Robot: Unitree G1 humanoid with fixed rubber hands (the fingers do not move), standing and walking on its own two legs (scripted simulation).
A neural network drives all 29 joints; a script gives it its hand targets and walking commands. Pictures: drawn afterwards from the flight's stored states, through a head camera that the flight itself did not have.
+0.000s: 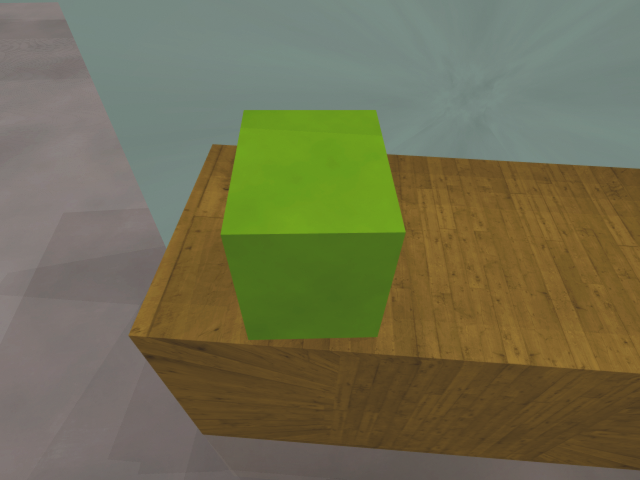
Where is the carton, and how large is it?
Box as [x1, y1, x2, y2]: [221, 110, 405, 339]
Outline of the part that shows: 244,110 221,229 221,237 248,339 377,336 405,231 375,110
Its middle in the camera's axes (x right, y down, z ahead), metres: -0.02 -0.02 +0.67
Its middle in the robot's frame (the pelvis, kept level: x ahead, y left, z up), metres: +0.53 +0.03 -0.02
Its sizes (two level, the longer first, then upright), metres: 0.288 0.228 0.276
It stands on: a pedestal, 0.62 m high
